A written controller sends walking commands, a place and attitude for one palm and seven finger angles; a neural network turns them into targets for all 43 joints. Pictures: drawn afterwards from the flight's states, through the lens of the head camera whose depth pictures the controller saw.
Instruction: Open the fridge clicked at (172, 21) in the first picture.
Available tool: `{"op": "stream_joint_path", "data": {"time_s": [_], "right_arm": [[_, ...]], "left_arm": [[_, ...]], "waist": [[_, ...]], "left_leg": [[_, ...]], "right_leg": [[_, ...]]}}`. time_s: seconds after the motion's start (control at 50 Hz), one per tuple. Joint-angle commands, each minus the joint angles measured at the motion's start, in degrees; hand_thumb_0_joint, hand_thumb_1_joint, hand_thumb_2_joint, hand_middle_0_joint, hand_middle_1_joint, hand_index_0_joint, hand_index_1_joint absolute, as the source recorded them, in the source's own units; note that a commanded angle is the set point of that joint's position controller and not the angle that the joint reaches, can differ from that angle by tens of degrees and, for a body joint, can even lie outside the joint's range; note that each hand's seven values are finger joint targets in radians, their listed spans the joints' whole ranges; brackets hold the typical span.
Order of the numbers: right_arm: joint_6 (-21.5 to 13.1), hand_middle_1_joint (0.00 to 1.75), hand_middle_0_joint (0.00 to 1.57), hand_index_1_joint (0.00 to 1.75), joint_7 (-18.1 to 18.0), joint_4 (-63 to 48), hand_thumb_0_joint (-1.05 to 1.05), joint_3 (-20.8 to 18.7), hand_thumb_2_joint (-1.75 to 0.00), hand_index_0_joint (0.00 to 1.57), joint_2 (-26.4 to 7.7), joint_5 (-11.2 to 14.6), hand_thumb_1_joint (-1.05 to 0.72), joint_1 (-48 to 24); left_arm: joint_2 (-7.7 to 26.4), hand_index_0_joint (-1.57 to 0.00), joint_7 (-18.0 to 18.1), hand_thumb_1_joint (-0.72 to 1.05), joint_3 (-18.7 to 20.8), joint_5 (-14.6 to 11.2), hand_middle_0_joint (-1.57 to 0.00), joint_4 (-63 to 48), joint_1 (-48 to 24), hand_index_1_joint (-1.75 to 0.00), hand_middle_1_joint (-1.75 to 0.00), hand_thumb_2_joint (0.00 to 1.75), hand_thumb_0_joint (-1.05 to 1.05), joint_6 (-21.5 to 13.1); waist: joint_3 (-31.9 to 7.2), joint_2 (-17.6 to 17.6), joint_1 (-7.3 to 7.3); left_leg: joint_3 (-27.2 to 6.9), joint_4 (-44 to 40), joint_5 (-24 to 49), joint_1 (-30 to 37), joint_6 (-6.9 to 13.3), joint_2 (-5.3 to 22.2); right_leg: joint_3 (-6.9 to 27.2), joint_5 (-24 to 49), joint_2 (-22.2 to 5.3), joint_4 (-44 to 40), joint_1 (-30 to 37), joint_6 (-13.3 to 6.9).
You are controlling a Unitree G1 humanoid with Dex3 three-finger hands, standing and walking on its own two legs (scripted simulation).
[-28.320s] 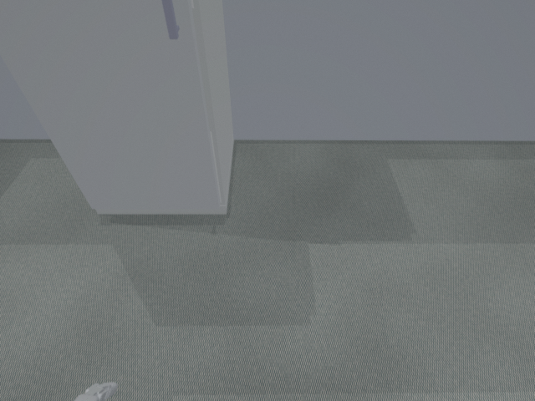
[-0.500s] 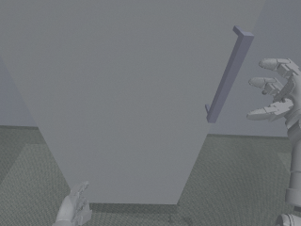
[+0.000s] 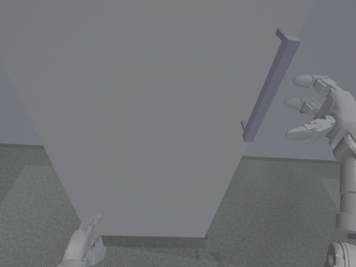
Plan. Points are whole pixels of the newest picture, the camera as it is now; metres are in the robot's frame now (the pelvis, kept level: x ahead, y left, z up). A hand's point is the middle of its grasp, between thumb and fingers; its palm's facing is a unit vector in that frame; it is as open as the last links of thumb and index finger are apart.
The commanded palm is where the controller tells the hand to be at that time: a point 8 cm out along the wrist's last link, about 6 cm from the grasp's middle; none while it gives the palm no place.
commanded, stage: feel for the door with the fingertips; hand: right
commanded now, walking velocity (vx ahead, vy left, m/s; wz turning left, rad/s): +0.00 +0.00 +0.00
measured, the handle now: (262, 91) +0.43 -0.14 +0.24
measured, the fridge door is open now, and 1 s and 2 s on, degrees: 0 0 0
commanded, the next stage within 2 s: slide the fingers in behind the handle in 0.88 s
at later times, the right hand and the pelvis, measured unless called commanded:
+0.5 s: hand (278, 108) +0.37 -0.16 +0.24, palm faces +0.01 +1.00 -0.03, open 14.0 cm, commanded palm +0.34 -0.22 +0.25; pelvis +0.00 +0.01 +0.00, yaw +0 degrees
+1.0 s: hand (277, 102) +0.39 -0.16 +0.24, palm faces -0.01 +1.00 -0.03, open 13.9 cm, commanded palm +0.36 -0.22 +0.25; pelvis +0.00 +0.01 +0.00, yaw +1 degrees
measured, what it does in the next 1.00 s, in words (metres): stands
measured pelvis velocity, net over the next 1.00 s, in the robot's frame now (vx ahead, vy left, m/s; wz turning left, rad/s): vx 0.00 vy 0.01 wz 0.01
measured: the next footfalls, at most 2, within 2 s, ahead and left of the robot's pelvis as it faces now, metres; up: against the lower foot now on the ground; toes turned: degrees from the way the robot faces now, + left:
none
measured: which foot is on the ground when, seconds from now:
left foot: down 0.00-1.00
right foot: down 0.00-1.00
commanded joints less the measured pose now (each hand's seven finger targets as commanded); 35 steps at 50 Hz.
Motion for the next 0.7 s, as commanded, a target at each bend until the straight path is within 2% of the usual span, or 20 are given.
{"op": "stream_joint_path", "data": {"time_s": [0.0,0.04,0.06,0.1,0.14,0.18,0.24,0.26,0.3,0.34,0.36,0.38,0.4,0.5,0.54,0.56,0.6,0.62,0.66,0.68], "right_arm": [[-6.29,1.20,0.30,1.20,1.44,-16.82,0.00,-3.85,-0.30,0.30,-10.42,2.90,0.50,-21.38],[-7.80,1.20,0.30,1.20,-0.28,-20.50,0.00,-5.81,-0.30,0.30,-11.45,3.14,0.50,-23.05],[-8.53,1.20,0.30,1.20,-1.52,-22.25,0.00,-7.76,-0.30,0.30,-14.02,2.72,0.50,-21.80],[-8.53,1.20,0.30,1.20,-3.68,-23.30,0.00,-7.63,-0.30,0.30,-12.76,1.81,0.50,-21.44],[-7.42,1.20,0.30,1.20,-4.87,-23.58,0.00,-5.06,-0.30,0.30,-9.73,1.02,0.50,-20.06],[-5.64,1.20,0.30,1.20,-5.50,-21.51,0.00,-2.03,-0.30,0.30,-7.22,0.44,0.50,-20.05],[-2.74,1.20,0.30,1.20,-5.12,-19.12,0.00,1.70,-0.30,0.30,-3.74,0.57,0.50,-21.92],[-2.10,1.20,0.30,1.20,-5.16,-17.24,0.00,-0.19,-0.30,0.30,-5.50,0.79,0.50,-19.95],[-1.35,1.20,0.30,1.20,-4.78,-17.52,0.00,0.61,-0.30,0.30,-4.86,0.93,0.50,-21.87],[-1.64,1.20,0.30,1.20,-5.17,-17.76,0.00,-2.07,-0.30,0.30,-7.47,1.06,0.50,-23.32],[-2.27,1.20,0.30,1.20,-5.53,-17.71,0.00,-4.06,-0.30,0.30,-10.00,1.07,0.50,-22.20],[-2.72,1.20,0.30,1.20,-5.59,-17.99,0.00,-3.32,-0.30,0.30,-9.06,1.14,0.50,-23.56],[-3.10,1.20,0.30,1.20,-5.92,-16.44,0.00,-4.06,-0.30,0.30,-9.80,1.01,0.50,-24.17],[-5.31,1.20,0.30,1.20,-6.23,-15.36,0.00,-1.13,-0.30,0.30,-8.13,-0.14,0.50,-27.69],[-5.20,1.20,0.30,1.20,-5.61,-13.10,0.00,-0.31,-0.30,0.30,-7.79,-0.39,0.50,-28.26],[-5.20,1.20,0.30,1.20,-5.33,-11.66,0.00,-1.05,-0.30,0.30,-8.42,-0.26,0.50,-26.68],[-5.15,1.20,0.30,1.20,-4.63,-12.48,0.00,-1.35,-0.30,0.30,-8.75,-0.07,0.50,-26.93],[-5.32,1.20,0.30,1.20,-4.14,-12.90,0.00,-0.23,-0.30,0.30,-7.47,0.14,0.50,-27.59],[-5.69,1.20,0.30,1.20,-3.90,-12.95,0.00,-0.89,-0.30,0.30,-7.53,0.68,0.50,-25.56],[-5.86,1.20,0.30,1.20,-4.04,-12.84,0.00,-2.56,-0.30,0.30,-9.29,0.83,0.50,-26.31]], "left_arm": [[6.06,-0.20,0.47,0.90,2.84,0.17,-0.20,-10.43,-9.09,-0.30,-0.30,0.90,0.00,-3.51],[5.64,-0.20,0.38,0.90,2.70,0.41,-0.20,-10.50,-9.50,-0.30,-0.30,0.90,0.00,-3.98],[5.73,-0.20,0.19,0.90,2.81,0.55,-0.20,-10.15,-9.60,-0.30,-0.30,0.90,0.00,-3.98],[5.19,-0.20,0.07,0.90,2.62,0.62,-0.20,-10.21,-9.83,-0.30,-0.30,0.90,0.00,-4.12],[4.83,-0.20,-0.12,0.90,2.50,0.44,-0.20,-10.11,-10.31,-0.30,-0.30,0.90,0.00,-3.97],[5.15,-0.20,-0.02,0.90,2.52,0.18,-0.20,-9.47,-10.42,-0.30,-0.30,0.90,0.00,-3.55],[5.31,-0.20,0.21,0.90,2.55,-0.06,-0.20,-9.05,-10.24,-0.30,-0.30,0.90,0.00,-3.24],[5.80,-0.20,0.38,0.90,2.86,0.00,-0.20,-8.71,-10.03,-0.30,-0.30,0.90,0.00,-3.05],[5.57,-0.20,0.53,0.90,2.72,-0.12,-0.20,-9.11,-10.60,-0.30,-0.30,0.90,0.00,-2.83],[5.45,-0.20,0.52,0.90,2.70,0.26,-0.20,-9.01,-10.60,-0.30,-0.30,0.90,0.00,-2.81],[5.76,-0.20,0.40,0.90,2.89,0.30,-0.20,-8.75,-10.12,-0.30,-0.30,0.90,0.00,-2.50],[5.28,-0.20,0.46,0.90,2.62,0.26,-0.20,-9.23,-10.87,-0.30,-0.30,0.90,0.00,-2.39],[5.20,-0.20,0.55,0.90,2.57,0.28,-0.20,-9.00,-10.57,-0.30,-0.30,0.90,0.00,-2.30],[5.00,-0.20,0.34,0.90,2.54,0.18,-0.20,-8.75,-9.96,-0.30,-0.30,0.90,0.00,-2.21],[5.27,-0.20,0.45,0.90,2.63,0.10,-0.20,-8.35,-9.42,-0.30,-0.30,0.90,0.00,-1.96],[5.54,-0.20,0.43,0.90,2.87,0.12,-0.20,-8.18,-8.88,-0.30,-0.30,0.90,0.00,-1.85],[5.51,-0.20,0.48,0.90,2.89,0.06,-0.20,-8.76,-9.02,-0.30,-0.30,0.90,0.00,-1.82],[5.46,-0.20,0.46,0.90,2.92,0.03,-0.20,-8.82,-9.02,-0.30,-0.30,0.90,0.00,-1.88],[5.52,-0.20,0.35,0.90,3.01,0.16,-0.20,-9.05,-9.00,-0.30,-0.30,0.90,0.00,-1.98],[5.74,-0.20,0.35,0.90,3.07,0.17,-0.20,-8.89,-8.81,-0.30,-0.30,0.90,0.00,-1.99]], "waist": [[-15.46,5.18,-0.30],[-15.89,4.60,-0.87],[-15.79,2.64,-1.47],[-14.88,1.71,-1.53],[-12.58,-0.70,-1.35],[-9.42,-0.43,-0.50],[-8.70,0.74,0.44],[-8.53,4.29,0.21],[-10.21,5.14,0.29],[-12.68,5.44,-0.17],[-13.48,6.47,-0.46],[-13.80,6.09,-0.46],[-13.37,6.53,-0.35],[-12.27,1.67,0.43],[-11.58,1.30,0.91],[-11.50,2.55,0.82],[-13.32,2.82,0.60],[-13.79,2.97,0.81],[-13.87,3.33,0.33],[-14.32,5.11,0.23]], "left_leg": [[-1.71,-2.18,16.09,4.63,1.19,-0.33],[-1.78,-2.08,16.73,5.31,1.17,-0.34],[-2.15,-2.32,16.67,5.88,1.21,-0.21],[-1.96,-2.00,16.75,6.20,1.34,-0.15],[-2.04,-2.17,15.88,5.05,1.30,-0.22],[-2.03,-3.00,13.83,3.50,1.20,-0.29],[-2.11,-3.52,11.12,1.77,0.95,-0.55],[-2.12,-3.96,11.14,2.34,0.84,-0.64],[-2.31,-3.63,11.17,2.96,0.62,-0.48],[-2.57,-3.30,13.11,4.55,0.57,-0.36],[-2.77,-3.38,13.93,5.99,0.41,-0.35],[-2.97,-3.38,13.85,6.30,0.35,-0.13],[-2.97,-3.32,13.87,6.21,0.30,-0.16],[-3.14,-3.38,14.38,4.90,0.75,-0.08],[-3.13,-3.54,14.78,4.29,0.82,-0.18],[-3.05,-3.65,15.19,4.72,0.82,-0.22],[-3.04,-3.23,16.53,5.97,0.83,-0.09],[-2.85,-3.06,17.38,5.96,0.84,-0.10],[-2.68,-2.89,18.04,6.09,0.88,-0.15],[-2.71,-2.92,18.42,6.86,0.77,-0.10]], "right_leg": [[3.56,16.27,-0.63,-2.10,4.74,-1.49],[3.52,17.03,-0.39,-2.17,4.72,-1.43],[3.16,17.52,-0.60,-2.08,4.68,-1.37],[2.93,17.94,-0.48,-2.62,3.91,-1.23],[2.41,17.07,-0.53,-2.85,3.57,-0.99],[2.41,14.84,-0.73,-3.21,2.63,-1.09],[2.77,11.69,-0.50,-3.20,2.74,-1.42],[2.91,11.64,-0.76,-3.10,2.39,-1.63],[2.52,11.39,-0.35,-2.83,2.44,-1.87],[2.38,12.83,-0.07,-2.44,2.85,-1.98],[2.27,13.47,-0.24,-2.38,2.64,-1.87],[1.96,13.26,-0.01,-2.49,2.28,-1.97],[1.91,13.09,0.01,-2.38,1.93,-1.93],[1.85,13.59,-0.09,-2.45,2.95,-1.86],[1.77,13.57,-0.07,-2.37,2.96,-1.92],[2.00,13.91,-0.26,-2.29,2.71,-1.91],[1.90,14.72,-0.20,-2.33,2.98,-2.00],[1.80,15.36,-0.12,-2.23,3.44,-2.02],[2.05,15.97,-0.30,-2.03,3.52,-1.94],[2.14,16.13,-0.29,-2.21,3.00,-2.04]]}}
